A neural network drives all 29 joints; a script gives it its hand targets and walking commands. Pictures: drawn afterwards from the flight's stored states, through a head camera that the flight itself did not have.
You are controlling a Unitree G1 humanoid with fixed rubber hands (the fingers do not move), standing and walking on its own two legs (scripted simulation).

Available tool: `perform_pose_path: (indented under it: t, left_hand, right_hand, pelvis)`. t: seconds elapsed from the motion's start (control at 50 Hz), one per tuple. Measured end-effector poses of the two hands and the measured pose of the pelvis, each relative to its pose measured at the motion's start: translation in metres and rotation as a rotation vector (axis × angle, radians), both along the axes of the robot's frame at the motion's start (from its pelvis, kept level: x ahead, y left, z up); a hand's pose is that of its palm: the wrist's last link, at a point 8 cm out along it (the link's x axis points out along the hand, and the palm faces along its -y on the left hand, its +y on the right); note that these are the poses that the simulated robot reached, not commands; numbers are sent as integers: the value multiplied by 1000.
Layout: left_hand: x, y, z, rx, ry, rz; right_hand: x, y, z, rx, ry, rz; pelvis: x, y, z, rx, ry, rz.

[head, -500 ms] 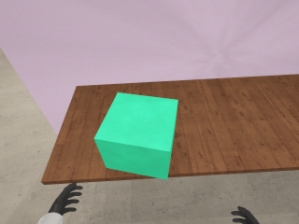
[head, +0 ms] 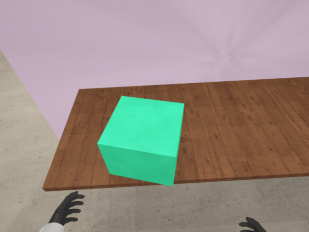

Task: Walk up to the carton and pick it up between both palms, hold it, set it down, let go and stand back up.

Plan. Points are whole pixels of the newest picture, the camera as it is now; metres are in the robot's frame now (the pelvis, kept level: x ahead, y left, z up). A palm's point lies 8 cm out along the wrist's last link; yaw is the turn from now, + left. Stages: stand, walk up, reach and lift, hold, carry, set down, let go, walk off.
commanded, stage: stand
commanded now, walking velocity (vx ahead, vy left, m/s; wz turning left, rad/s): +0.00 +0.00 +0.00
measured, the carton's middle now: (146, 139) +0.42 +0.04 -0.05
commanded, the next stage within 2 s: none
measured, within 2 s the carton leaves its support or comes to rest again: neither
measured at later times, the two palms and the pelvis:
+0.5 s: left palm (57, 224) +0.17 +0.27 -0.06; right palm out of the picture +0.10 -0.26 -0.10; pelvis +0.00 +0.00 +0.00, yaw +0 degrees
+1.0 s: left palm (56, 229) +0.16 +0.27 -0.06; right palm out of the picture +0.10 -0.26 -0.10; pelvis +0.00 +0.00 +0.00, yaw +0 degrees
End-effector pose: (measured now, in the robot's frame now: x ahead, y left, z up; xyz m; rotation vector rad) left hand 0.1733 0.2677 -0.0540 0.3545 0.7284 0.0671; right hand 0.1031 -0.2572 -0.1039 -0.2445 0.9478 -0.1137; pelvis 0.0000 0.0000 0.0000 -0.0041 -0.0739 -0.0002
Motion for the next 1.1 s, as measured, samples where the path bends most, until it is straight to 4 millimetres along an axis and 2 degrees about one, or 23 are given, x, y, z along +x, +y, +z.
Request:
perform_pose_path:
  t: [1.1]
  left_hand:
    - [-14, 6, -12, 5, 56, 25]
  right_hand:
    - [-6, -2, 0, -9, 17, -4]
  pelvis:
    - [-2, 0, 0, 0, -3, 0]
